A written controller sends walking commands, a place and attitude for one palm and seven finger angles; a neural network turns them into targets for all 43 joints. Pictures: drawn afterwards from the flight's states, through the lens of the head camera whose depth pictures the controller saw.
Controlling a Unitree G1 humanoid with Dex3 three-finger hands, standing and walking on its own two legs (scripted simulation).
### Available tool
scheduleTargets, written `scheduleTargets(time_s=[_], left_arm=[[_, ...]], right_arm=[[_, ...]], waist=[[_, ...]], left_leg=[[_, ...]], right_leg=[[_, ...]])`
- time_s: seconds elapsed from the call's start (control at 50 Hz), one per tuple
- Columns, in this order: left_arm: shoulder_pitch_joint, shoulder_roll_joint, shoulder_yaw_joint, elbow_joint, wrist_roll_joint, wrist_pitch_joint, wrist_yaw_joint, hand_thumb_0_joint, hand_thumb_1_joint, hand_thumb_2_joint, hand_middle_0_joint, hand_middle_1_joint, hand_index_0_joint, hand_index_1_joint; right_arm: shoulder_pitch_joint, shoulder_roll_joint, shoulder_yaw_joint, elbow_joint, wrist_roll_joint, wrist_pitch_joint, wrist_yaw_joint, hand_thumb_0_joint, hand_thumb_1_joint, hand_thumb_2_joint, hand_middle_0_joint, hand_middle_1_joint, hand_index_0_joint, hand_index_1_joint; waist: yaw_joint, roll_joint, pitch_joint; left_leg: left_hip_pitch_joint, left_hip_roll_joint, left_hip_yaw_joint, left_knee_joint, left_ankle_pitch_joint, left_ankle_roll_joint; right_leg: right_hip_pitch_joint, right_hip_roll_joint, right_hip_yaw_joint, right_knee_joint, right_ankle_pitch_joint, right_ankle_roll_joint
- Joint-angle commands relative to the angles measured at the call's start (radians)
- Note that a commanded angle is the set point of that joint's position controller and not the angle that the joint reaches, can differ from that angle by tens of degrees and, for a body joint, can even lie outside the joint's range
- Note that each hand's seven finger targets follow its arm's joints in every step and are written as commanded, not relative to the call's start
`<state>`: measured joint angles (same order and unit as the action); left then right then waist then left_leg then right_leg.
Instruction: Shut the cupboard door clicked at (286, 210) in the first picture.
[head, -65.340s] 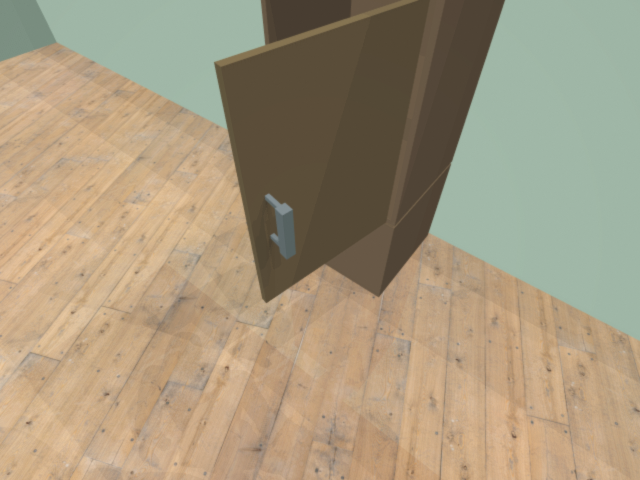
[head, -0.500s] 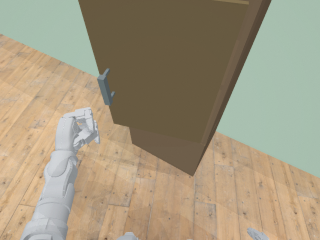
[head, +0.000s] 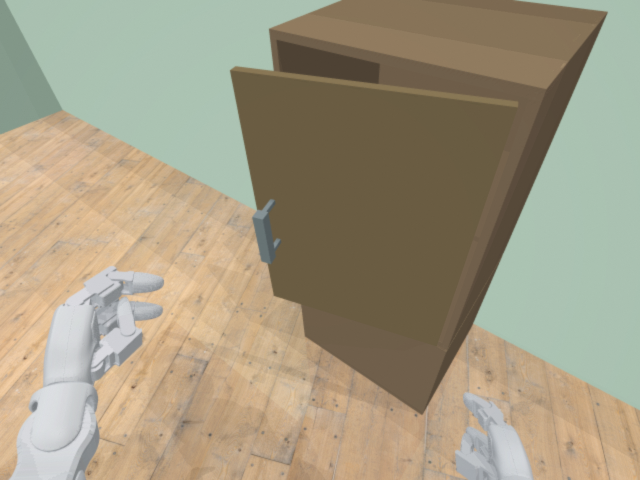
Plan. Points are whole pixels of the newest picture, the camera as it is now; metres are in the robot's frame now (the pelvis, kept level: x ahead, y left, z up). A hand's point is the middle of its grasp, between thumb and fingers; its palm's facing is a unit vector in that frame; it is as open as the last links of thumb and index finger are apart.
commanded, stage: draw the hand back to the body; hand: left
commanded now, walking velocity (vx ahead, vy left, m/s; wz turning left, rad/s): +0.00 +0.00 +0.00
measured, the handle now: (269, 231) +0.60 +0.18 -0.07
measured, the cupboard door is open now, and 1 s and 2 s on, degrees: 16 16 16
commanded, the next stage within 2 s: step back with the hand held close in 0.60 s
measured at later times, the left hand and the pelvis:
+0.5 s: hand (76, 356) +0.18 +0.26 +0.15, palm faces +0.46 -0.80 -0.39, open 7.3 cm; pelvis +0.00 -0.01 +0.00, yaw +0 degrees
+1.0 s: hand (69, 343) +0.19 +0.27 +0.15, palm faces +0.38 -0.79 -0.48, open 7.4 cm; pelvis -0.01 +0.01 +0.00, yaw -1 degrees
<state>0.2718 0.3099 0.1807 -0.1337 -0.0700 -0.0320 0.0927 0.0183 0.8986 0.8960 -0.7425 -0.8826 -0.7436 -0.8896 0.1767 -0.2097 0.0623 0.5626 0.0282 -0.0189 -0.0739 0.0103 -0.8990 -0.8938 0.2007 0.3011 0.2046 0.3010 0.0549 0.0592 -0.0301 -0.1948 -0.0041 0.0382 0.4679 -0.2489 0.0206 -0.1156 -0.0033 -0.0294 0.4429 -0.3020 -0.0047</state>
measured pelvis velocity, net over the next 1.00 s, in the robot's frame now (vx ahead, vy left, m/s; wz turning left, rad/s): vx -0.01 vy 0.01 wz -0.02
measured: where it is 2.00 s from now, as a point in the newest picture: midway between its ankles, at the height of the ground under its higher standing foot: outside the picture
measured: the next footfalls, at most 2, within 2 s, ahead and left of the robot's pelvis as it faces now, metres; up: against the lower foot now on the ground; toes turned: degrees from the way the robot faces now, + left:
right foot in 1.84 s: -0.11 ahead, -0.10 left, +0.00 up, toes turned +10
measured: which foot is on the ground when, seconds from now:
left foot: down 0.00-1.00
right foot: down 0.00-1.00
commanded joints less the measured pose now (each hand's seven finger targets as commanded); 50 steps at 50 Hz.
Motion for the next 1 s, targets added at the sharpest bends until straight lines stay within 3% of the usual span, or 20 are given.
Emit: scheduleTargets(time_s=[0.0, 0.14, 0.2, 0.24, 0.28, 0.3, 0.34, 0.42, 0.44, 0.5, 0.56, 0.7, 0.72, 0.74, 0.76, 0.8, 0.86, 0.94, 0.98], left_arm=[[-0.105, 0.203, 0.163, -0.341, 0.000, -0.068, 0.015, 0.000, 0.900, 0.900, -0.475, -0.600, -0.475, -0.600], [0.071, 0.257, 0.280, -0.435, -0.007, -0.081, 0.025, 0.000, 0.900, 0.900, -0.282, -0.390, -0.282, -0.390], [0.120, 0.260, 0.312, -0.481, -0.011, -0.097, 0.026, 0.000, 0.900, 0.900, -0.200, -0.300, -0.200, -0.300], [0.141, 0.210, 0.272, -0.408, -0.010, -0.090, 0.018, 0.000, 0.900, 0.900, -0.200, -0.300, -0.200, -0.300], [0.097, 0.194, 0.248, -0.396, -0.009, -0.089, 0.016, 0.000, 0.900, 0.900, -0.200, -0.300, -0.200, -0.300], [0.080, 0.201, 0.251, -0.398, -0.007, -0.090, 0.018, 0.000, 0.900, 0.900, -0.200, -0.300, -0.200, -0.300], [0.082, 0.223, 0.268, -0.385, -0.009, -0.093, 0.021, 0.000, 0.900, 0.900, -0.200, -0.300, -0.200, -0.300], [0.063, 0.242, 0.281, -0.434, -0.007, -0.107, 0.027, 0.000, 0.900, 0.900, -0.200, -0.300, -0.200, -0.300], [0.069, 0.270, 0.305, -0.440, -0.007, -0.109, 0.028, 0.000, 0.900, 0.900, -0.200, -0.300, -0.200, -0.300], [0.076, 0.252, 0.297, -0.461, -0.006, -0.117, 0.029, 0.000, 0.900, 0.900, -0.200, -0.300, -0.200, -0.300], [0.089, 0.242, 0.291, -0.446, -0.009, -0.113, 0.025, 0.000, 0.900, 0.900, -0.200, -0.300, -0.200, -0.300], [0.098, 0.228, 0.286, -0.422, -0.015, -0.111, 0.018, 0.000, 0.900, 0.900, -0.200, -0.300, -0.200, -0.300], [0.006, 0.325, 0.372, -0.463, -0.005, -0.150, 0.028, 0.000, 0.900, 0.900, -0.200, -0.300, -0.200, -0.300], [0.011, 0.333, 0.380, -0.436, 0.000, -0.168, 0.031, 0.000, 0.900, 0.900, -0.200, -0.300, -0.200, -0.300], [0.080, 0.270, 0.320, -0.387, 0.001, -0.173, 0.026, 0.000, 0.900, 0.900, -0.200, -0.300, -0.200, -0.300], [0.145, 0.248, 0.305, -0.385, 0.002, -0.182, 0.027, 0.000, 0.900, 0.900, -0.200, -0.300, -0.200, -0.300], [0.183, 0.272, 0.329, -0.432, -0.001, -0.190, 0.034, 0.000, 0.900, 0.900, -0.200, -0.300, -0.200, -0.300], [0.205, 0.323, 0.377, -0.481, -0.004, -0.182, 0.044, 0.000, 0.900, 0.900, -0.200, -0.300, -0.200, -0.300], [0.229, 0.305, 0.366, -0.490, -0.007, -0.177, 0.047, 0.000, 0.900, 0.900, -0.200, -0.300, -0.200, -0.300]], right_arm=[[-0.107, -0.112, -0.054, -0.143, -0.010, -0.064, -0.003, 0.000, -0.900, -0.900, 0.200, 0.300, 0.200, 0.300], [-0.113, -0.116, -0.069, -0.123, -0.015, -0.101, 0.002, 0.000, -0.900, -0.900, 0.200, 0.300, 0.200, 0.300], [-0.112, -0.108, -0.071, -0.119, -0.011, -0.112, 0.005, 0.000, -0.900, -0.900, 0.200, 0.300, 0.200, 0.300], [-0.106, -0.117, -0.077, -0.108, -0.013, -0.115, 0.002, 0.000, -0.900, -0.900, 0.200, 0.300, 0.200, 0.300], [-0.105, -0.122, -0.080, -0.107, -0.010, -0.112, 0.000, 0.000, -0.900, -0.900, 0.200, 0.300, 0.200, 0.300], [-0.102, -0.125, -0.082, -0.105, -0.010, -0.111, -0.003, 0.000, -0.900, -0.900, 0.200, 0.300, 0.200, 0.300], [-0.104, -0.129, -0.083, -0.102, -0.013, -0.115, -0.009, 0.000, -0.900, -0.900, 0.200, 0.300, 0.200, 0.300], [-0.119, -0.117, -0.078, -0.106, -0.015, -0.128, -0.013, 0.000, -0.900, -0.900, 0.200, 0.300, 0.200, 0.300], [-0.121, -0.121, -0.079, -0.101, -0.017, -0.132, -0.016, 0.000, -0.900, -0.900, 0.200, 0.300, 0.200, 0.300], [-0.120, -0.110, -0.076, -0.100, -0.017, -0.142, -0.015, 0.000, -0.900, -0.900, 0.200, 0.300, 0.200, 0.300], [-0.120, -0.110, -0.075, -0.096, -0.015, -0.143, -0.013, 0.000, -0.900, -0.900, 0.200, 0.300, 0.200, 0.300], [-0.117, -0.114, -0.080, -0.099, -0.015, -0.136, -0.010, 0.000, -0.900, -0.900, 0.200, 0.300, 0.200, 0.300], [-0.107, -0.144, -0.090, -0.120, -0.007, -0.114, -0.007, 0.000, -0.900, -0.900, 0.200, 0.300, 0.200, 0.300], [-0.105, -0.131, -0.088, -0.105, -0.009, -0.103, -0.009, 0.000, -0.900, -0.900, 0.200, 0.300, 0.200, 0.300], [-0.106, -0.132, -0.090, -0.094, -0.014, -0.095, -0.009, 0.000, -0.900, -0.900, 0.200, 0.300, 0.200, 0.300], [-0.096, -0.133, -0.099, -0.102, -0.013, -0.080, -0.006, 0.000, -0.900, -0.900, 0.200, 0.300, 0.200, 0.300], [-0.100, -0.144, -0.107, -0.118, -0.012, -0.060, -0.014, 0.000, -0.900, -0.900, 0.200, 0.300, 0.200, 0.300], [-0.103, -0.153, -0.112, -0.147, -0.013, -0.028, -0.026, 0.000, -0.900, -0.900, 0.200, 0.300, 0.200, 0.300], [-0.094, -0.148, -0.111, -0.162, -0.009, -0.013, -0.026, 0.000, -0.900, -0.900, 0.200, 0.300, 0.200, 0.300]], waist=[[-0.008, 0.012, -0.131], [0.011, -0.007, -0.081], [0.013, 0.021, -0.066], [0.001, -0.038, -0.010], [-0.008, -0.046, 0.021], [-0.007, -0.030, 0.004], [0.002, -0.055, -0.004], [0.011, -0.021, -0.038], [0.017, -0.019, -0.046], [0.014, 0.026, -0.043], [0.011, 0.031, -0.006], [0.010, -0.011, -0.012], [-0.029, -0.025, 0.023], [-0.033, -0.044, 0.026], [-0.043, -0.084, 0.020], [-0.043, -0.066, -0.044], [-0.044, -0.017, -0.125], [-0.040, -0.002, -0.177], [-0.042, -0.004, -0.184]], left_leg=[[0.138, 0.028, -0.022, -0.072, 0.290, 0.000], [0.113, 0.026, -0.013, -0.072, 0.278, 0.003], [0.110, 0.027, -0.011, -0.070, 0.273, 0.001], [0.096, 0.030, -0.005, -0.076, 0.235, 0.007], [0.094, 0.031, -0.008, -0.085, 0.192, 0.009], [0.100, 0.029, -0.008, -0.088, 0.179, 0.010], [0.097, 0.026, -0.010, -0.090, 0.161, 0.014], [0.108, 0.018, -0.009, -0.084, 0.160, 0.017], [0.108, 0.017, -0.007, -0.082, 0.165, 0.018], [0.110, 0.016, -0.002, -0.077, 0.179, 0.013], [0.103, 0.019, 0.001, -0.080, 0.189, 0.011], [0.109, 0.023, 0.001, -0.088, 0.177, 0.013], [0.046, 0.043, -0.012, -0.014, 0.102, 0.027], [0.025, 0.036, -0.027, 0.017, 0.073, 0.022], [0.020, 0.034, -0.026, 0.040, 0.077, 0.017], [0.029, 0.042, -0.024, 0.037, 0.126, 0.017], [0.053, 0.067, -0.035, -0.002, 0.312, 0.016], [0.056, 0.088, -0.045, -0.008, 0.477, 0.014], [0.032, 0.098, -0.051, -0.016, 0.497, 0.012]], right_leg=[[-0.004, 0.004, -0.004, -0.063, 0.316, -0.010], [-0.003, 0.001, -0.006, -0.081, 0.308, -0.003], [-0.013, -0.001, -0.006, -0.077, 0.297, -0.003], [-0.048, -0.001, -0.006, -0.096, 0.270, 0.003], [-0.073, -0.003, -0.002, -0.100, 0.220, 0.005], [-0.071, -0.003, -0.002, -0.101, 0.200, 0.005], [-0.059, -0.005, 0.003, -0.108, 0.185, 0.005], [-0.039, -0.008, 0.009, -0.105, 0.186, 0.003], [-0.028, -0.009, 0.014, -0.113, 0.194, 0.003], [-0.026, -0.010, 0.013, -0.106, 0.212, 0.000], [-0.036, -0.010, 0.017, -0.113, 0.226, 0.001], [-0.041, -0.006, 0.014, -0.118, 0.209, 0.006], [-0.129, -0.072, 0.123, -0.176, 0.232, -0.001], [-0.134, -0.110, 0.151, -0.188, 0.251, -0.017], [-0.157, -0.130, 0.150, -0.181, 0.261, -0.025], [-0.133, -0.133, 0.133, -0.133, 0.321, -0.025], [-0.073, -0.095, 0.074, -0.041, 0.453, -0.006], [-0.039, -0.061, 0.055, 0.020, 0.527, 0.004], [-0.022, -0.053, 0.052, 0.049, 0.522, 0.004]])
